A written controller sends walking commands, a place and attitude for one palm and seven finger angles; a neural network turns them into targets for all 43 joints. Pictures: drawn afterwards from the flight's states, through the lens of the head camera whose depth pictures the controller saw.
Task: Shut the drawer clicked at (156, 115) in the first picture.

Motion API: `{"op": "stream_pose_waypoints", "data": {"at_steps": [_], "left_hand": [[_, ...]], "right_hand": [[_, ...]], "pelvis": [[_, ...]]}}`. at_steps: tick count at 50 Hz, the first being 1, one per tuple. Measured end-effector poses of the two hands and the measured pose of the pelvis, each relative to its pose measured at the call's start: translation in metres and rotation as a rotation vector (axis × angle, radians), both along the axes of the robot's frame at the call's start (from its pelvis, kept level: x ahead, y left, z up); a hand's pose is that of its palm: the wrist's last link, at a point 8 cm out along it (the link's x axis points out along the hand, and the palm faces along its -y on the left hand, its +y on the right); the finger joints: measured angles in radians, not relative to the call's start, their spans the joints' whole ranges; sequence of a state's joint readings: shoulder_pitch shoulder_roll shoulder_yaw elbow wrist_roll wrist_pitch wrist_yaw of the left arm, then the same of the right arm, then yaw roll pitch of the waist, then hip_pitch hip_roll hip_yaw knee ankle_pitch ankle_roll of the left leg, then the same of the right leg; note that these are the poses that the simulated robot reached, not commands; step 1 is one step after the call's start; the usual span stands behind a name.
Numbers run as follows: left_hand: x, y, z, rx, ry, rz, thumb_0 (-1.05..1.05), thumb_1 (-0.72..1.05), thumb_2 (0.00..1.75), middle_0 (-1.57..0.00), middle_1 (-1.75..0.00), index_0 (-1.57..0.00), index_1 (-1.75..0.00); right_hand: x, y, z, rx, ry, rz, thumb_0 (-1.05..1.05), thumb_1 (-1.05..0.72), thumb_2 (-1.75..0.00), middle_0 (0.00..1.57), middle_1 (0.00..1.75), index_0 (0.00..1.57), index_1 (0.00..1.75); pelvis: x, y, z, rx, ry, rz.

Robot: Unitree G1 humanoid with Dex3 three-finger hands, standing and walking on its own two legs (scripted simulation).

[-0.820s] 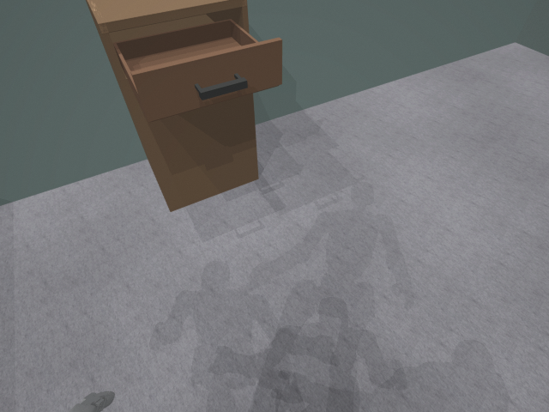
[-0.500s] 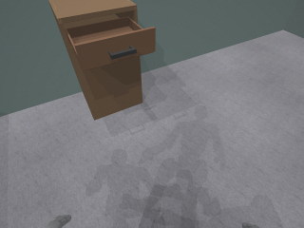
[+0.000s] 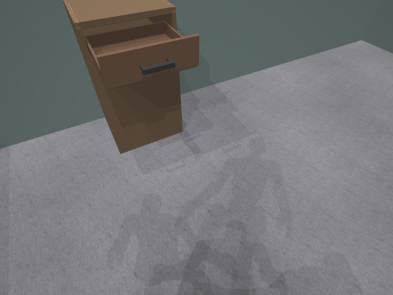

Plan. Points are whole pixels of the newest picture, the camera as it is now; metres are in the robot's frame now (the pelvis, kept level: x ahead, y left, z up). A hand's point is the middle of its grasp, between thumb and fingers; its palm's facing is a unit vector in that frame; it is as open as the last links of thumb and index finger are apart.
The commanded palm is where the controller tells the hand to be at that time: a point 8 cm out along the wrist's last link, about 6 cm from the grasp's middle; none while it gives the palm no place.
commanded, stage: look at it before walking up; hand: left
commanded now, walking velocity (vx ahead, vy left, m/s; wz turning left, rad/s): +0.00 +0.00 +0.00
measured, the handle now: (157, 65) +0.96 +0.23 -0.02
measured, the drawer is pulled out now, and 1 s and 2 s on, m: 0.30 0.30 0.30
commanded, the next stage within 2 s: walk to a spot facing it in 0.62 s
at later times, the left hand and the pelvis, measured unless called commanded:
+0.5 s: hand out of the picture +0.05 +0.25 -0.16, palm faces -0.02 -0.95 -0.31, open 7.3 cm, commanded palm none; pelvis -0.01 +0.01 +0.00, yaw +0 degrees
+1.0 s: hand out of the picture +0.04 +0.22 -0.18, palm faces -0.06 -0.97 -0.22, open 7.4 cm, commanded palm none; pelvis +0.02 +0.01 -0.01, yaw -6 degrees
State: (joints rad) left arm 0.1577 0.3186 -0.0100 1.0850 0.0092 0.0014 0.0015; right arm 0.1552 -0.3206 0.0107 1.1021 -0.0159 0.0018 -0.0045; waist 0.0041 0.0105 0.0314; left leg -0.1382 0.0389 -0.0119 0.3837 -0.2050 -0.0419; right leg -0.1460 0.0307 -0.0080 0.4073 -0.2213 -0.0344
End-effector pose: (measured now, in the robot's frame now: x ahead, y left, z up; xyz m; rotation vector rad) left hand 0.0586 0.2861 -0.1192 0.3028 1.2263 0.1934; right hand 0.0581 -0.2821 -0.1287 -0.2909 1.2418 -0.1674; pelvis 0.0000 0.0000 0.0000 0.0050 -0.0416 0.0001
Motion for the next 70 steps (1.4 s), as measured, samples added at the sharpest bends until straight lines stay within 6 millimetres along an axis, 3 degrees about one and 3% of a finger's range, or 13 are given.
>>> {"op": "stream_pose_waypoints", "data": {"at_steps": [24,38,43,49,53,59,61,63,70], "left_hand": [[-0.01,0.005,-0.003,-0.016,0.003,-0.003,0.01,0.91,0.9,-0.2,-0.3,-0.21,-0.3],[-0.017,0.006,-0.005,-0.022,0.017,0.011,0.01,0.91,0.9,-0.2,-0.3,-0.21,-0.3],[-0.022,-0.002,-0.014,-0.05,0.046,0.017,0.01,0.91,0.9,-0.2,-0.3,-0.2,-0.3],[-0.027,-0.018,-0.029,-0.104,0.129,0.003,0.01,0.91,0.9,-0.2,-0.3,-0.2,-0.3],[-0.005,-0.036,-0.027,-0.112,0.178,-0.044,0.01,0.91,0.9,-0.2,-0.3,-0.2,-0.3],[0.067,-0.076,-0.031,-0.1,0.082,-0.131,0.01,0.91,0.9,-0.2,-0.3,-0.2,-0.3],[0.085,-0.087,-0.033,-0.093,0.036,-0.129,0.01,0.91,0.9,-0.2,-0.3,-0.2,-0.3],[0.095,-0.097,-0.03,-0.094,0.021,-0.124,0.0,0.91,0.9,-0.2,-0.3,-0.2,-0.3],[0.116,-0.125,-0.017,-0.116,0.109,-0.177,0.0,0.91,0.9,-0.2,-0.3,-0.2,-0.3]], "right_hand": [[-0.019,0.016,0.0,0.014,0.018,-0.01,0.0,-0.9,-0.9,0.2,0.3,0.2,0.3],[-0.013,0.02,0.001,0.013,0.01,-0.007,0.0,-0.9,-0.9,0.2,0.3,0.2,0.3],[-0.016,0.029,-0.005,0.029,0.006,-0.031,0.0,-0.9,-0.9,0.2,0.3,0.2,0.3],[-0.034,0.041,-0.017,0.065,0.023,-0.122,0.0,-0.9,-0.9,0.2,0.3,0.2,0.3],[-0.058,0.041,-0.023,0.095,0.055,-0.221,0.0,-0.9,-0.9,0.2,0.3,0.2,0.3],[-0.083,0.021,-0.045,0.137,0.183,-0.314,0.0,-0.9,-0.9,0.2,0.3,0.2,0.3],[-0.077,0.011,-0.048,0.143,0.212,-0.32,0.0,-0.9,-0.9,0.2,0.3,0.2,0.3],[-0.057,0.001,-0.043,0.138,0.193,-0.32,0.01,-0.91,-0.9,0.2,0.3,0.2,0.3],[0.058,-0.033,-0.011,0.112,-0.08,-0.336,0.01,-0.91,-0.9,0.19,0.3,0.2,0.3]], "pelvis": [[-0.009,0.01,0.001,-0.001,0.004,-0.001],[-0.007,0.012,0.002,-0.003,0.002,0.0],[-0.001,0.014,-0.002,-0.005,0.003,-0.031],[0.018,0.014,-0.011,0.003,0.019,-0.093],[0.034,0.002,-0.011,0.024,0.024,-0.154],[0.063,-0.031,-0.026,0.019,0.025,-0.213],[0.071,-0.042,-0.029,0.008,0.019,-0.215],[0.081,-0.049,-0.024,0.003,0.013,-0.224],[0.126,-0.065,-0.003,0.013,0.03,-0.296]]}}
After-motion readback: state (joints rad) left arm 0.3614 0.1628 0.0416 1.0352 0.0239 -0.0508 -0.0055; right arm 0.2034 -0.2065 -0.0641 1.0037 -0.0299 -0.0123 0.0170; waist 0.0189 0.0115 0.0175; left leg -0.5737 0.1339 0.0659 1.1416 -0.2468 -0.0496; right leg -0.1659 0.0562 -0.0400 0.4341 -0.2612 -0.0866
